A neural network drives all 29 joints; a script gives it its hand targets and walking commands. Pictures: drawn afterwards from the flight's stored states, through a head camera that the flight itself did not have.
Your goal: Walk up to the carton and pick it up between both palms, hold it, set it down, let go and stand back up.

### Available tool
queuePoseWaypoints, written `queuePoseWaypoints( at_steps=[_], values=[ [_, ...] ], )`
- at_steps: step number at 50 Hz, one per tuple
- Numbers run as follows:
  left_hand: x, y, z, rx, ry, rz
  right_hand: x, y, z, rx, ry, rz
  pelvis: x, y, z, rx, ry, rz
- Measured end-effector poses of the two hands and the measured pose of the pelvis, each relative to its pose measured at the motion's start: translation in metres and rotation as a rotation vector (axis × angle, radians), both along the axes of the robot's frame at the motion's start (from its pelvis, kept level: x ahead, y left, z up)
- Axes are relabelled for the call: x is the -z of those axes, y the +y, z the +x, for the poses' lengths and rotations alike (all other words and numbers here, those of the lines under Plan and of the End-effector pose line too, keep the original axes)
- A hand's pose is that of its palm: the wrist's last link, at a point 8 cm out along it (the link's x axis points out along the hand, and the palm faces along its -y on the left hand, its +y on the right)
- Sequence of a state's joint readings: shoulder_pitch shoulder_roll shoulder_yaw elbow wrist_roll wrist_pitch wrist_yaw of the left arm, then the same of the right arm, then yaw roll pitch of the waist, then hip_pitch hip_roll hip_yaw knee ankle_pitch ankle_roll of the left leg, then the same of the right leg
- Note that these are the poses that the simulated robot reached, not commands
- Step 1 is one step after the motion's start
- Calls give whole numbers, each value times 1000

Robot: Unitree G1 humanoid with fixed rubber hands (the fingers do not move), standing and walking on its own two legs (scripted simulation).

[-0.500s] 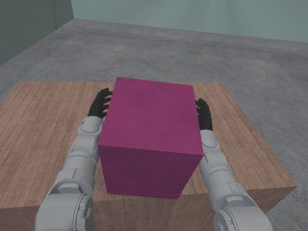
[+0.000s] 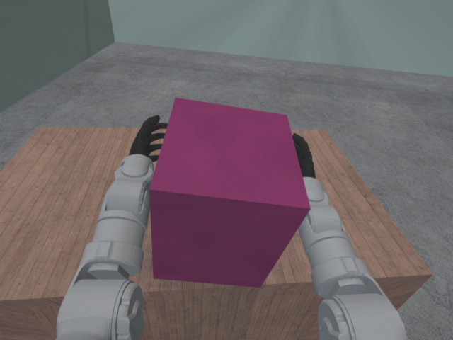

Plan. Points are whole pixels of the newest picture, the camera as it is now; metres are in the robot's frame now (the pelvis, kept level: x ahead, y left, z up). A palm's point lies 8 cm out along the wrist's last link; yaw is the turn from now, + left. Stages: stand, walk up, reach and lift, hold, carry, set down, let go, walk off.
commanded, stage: reach and lift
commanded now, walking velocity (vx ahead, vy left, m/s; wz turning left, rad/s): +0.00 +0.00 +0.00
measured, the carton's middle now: (219, 197) +0.35 +0.02 +0.13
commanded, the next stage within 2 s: hold in 1.56 s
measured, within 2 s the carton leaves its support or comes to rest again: neither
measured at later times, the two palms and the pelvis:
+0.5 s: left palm (139, 145) +0.38 +0.15 +0.22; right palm (309, 156) +0.38 -0.14 +0.21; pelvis -0.01 +0.00 +0.00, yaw +0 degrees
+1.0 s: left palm (136, 131) +0.37 +0.15 +0.25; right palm (316, 136) +0.38 -0.14 +0.25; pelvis -0.01 -0.01 +0.00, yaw +0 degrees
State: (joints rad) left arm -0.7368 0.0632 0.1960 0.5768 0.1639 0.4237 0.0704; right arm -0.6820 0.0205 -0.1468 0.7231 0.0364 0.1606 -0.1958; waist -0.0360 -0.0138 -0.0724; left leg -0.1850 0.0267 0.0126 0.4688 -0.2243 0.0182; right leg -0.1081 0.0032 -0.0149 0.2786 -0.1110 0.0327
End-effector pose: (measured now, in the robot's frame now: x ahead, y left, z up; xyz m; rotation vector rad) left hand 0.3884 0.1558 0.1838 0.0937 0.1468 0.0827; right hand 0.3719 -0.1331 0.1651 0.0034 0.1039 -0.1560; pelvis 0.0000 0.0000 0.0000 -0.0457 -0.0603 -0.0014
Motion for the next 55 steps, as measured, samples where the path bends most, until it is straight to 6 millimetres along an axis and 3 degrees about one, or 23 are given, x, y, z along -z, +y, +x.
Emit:
queuePoseWaypoints(
  at_steps=[45,55],
  values=[
    [-63,-6,-22,-86,-2,19,-80,-6,2,-77,-16,-13,1,-6,-14,-2,-32,7],
    [-63,-3,-21,-98,17,-1,-85,-2,6,-88,2,-17,1,-6,-14,-2,-32,6]
  ],
)
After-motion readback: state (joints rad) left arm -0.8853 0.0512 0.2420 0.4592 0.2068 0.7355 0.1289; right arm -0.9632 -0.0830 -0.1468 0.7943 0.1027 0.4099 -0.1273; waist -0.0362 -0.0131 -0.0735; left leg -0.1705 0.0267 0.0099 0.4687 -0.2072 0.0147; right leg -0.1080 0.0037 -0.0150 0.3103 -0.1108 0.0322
